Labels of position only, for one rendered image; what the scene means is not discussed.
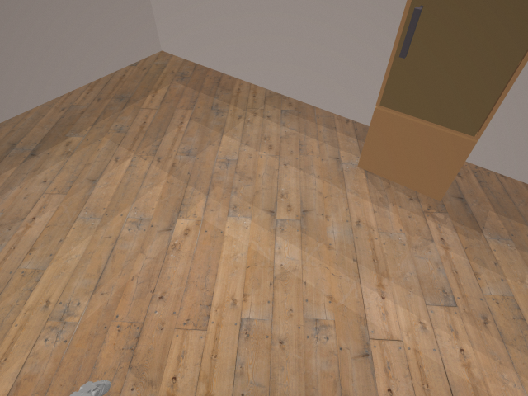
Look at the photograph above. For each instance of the cupboard door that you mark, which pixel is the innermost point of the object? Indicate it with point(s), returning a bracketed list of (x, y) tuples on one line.
[(462, 54)]

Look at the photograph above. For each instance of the handle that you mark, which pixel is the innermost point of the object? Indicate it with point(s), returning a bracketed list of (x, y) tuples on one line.
[(411, 29)]

